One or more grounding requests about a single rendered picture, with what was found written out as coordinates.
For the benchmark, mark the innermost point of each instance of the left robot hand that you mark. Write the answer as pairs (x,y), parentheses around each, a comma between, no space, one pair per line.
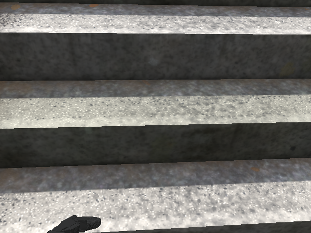
(77,224)

